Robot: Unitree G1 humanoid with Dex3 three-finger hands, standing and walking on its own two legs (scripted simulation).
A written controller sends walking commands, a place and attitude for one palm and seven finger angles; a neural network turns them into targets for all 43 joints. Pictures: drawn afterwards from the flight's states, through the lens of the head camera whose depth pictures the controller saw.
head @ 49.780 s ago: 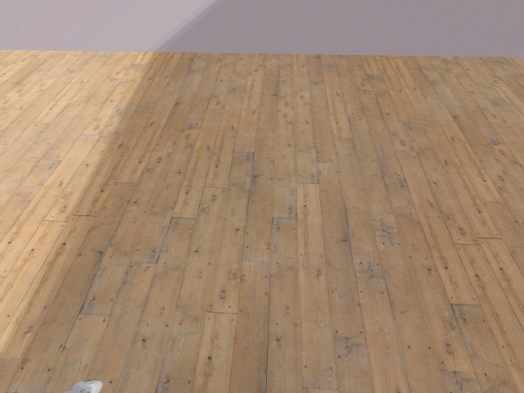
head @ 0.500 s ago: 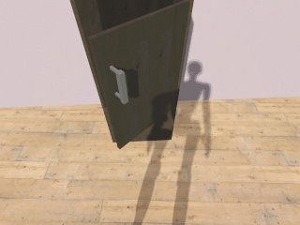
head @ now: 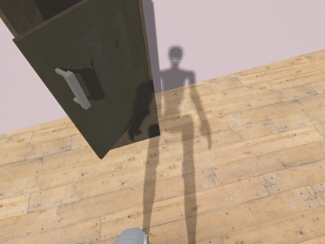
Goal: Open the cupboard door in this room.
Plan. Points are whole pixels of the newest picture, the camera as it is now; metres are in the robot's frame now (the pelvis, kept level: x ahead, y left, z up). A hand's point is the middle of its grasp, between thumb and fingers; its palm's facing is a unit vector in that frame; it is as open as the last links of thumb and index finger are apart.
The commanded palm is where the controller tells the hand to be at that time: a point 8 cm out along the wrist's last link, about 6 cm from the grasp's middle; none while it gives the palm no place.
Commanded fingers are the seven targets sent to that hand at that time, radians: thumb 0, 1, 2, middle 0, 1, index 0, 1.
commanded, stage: walk to a spot facing it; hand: left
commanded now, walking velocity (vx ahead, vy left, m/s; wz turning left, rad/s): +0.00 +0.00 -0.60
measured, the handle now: (73, 89) +0.50 +0.30 +0.08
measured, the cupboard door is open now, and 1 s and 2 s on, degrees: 41 41 41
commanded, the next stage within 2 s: none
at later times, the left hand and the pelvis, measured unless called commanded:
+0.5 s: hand (111, 241) +0.14 +0.17 -0.16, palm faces -0.26 -0.94 -0.24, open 7.4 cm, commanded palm none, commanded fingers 0.00 0.90 0.90 -0.20 -0.30 -0.20 -0.30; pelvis -0.01 -0.01 +0.00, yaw -18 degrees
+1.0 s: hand (141, 221) +0.19 +0.09 -0.15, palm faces -0.53 -0.82 -0.20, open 7.4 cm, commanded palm none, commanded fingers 0.00 0.90 0.90 -0.20 -0.30 -0.20 -0.30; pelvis +0.00 -0.03 +0.01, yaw -35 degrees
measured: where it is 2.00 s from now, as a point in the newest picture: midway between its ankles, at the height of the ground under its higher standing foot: outside the picture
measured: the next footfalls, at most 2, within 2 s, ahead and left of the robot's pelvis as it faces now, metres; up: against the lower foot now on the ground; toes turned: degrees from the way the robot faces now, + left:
left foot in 0.26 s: +0.07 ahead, +0.14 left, +0.00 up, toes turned -9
right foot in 0.52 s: +0.00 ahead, -0.14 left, +0.00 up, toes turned -21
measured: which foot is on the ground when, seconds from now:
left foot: up 0.00-0.24, down 0.26-0.52, up 0.54-0.82, down 0.84-1.00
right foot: down 0.00-0.24, up 0.26-0.50, down 0.52-0.84, up 0.86-1.00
